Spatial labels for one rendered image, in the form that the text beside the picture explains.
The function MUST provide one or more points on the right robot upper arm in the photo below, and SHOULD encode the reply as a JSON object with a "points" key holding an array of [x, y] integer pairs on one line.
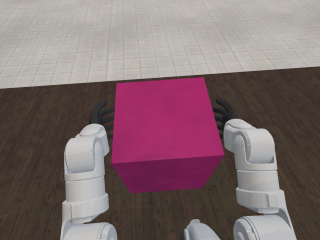
{"points": [[262, 227]]}

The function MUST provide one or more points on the robot right shin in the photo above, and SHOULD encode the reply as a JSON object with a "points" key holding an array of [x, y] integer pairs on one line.
{"points": [[194, 221]]}

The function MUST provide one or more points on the left robot upper arm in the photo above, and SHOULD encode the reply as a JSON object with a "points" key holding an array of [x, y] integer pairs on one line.
{"points": [[91, 231]]}

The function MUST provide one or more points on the right robot thigh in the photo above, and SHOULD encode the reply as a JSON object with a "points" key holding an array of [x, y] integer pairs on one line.
{"points": [[199, 231]]}

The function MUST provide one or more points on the right robot forearm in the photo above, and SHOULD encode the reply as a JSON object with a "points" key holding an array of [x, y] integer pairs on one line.
{"points": [[255, 161]]}

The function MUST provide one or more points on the left robot forearm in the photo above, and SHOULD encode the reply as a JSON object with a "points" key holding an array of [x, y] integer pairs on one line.
{"points": [[84, 171]]}

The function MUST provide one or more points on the robot right hand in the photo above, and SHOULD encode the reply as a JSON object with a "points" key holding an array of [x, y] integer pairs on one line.
{"points": [[228, 114]]}

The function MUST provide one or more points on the carton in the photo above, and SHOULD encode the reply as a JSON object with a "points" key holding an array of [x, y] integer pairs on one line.
{"points": [[165, 135]]}

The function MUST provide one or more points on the robot left hand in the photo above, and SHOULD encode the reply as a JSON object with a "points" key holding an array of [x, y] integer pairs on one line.
{"points": [[97, 114]]}

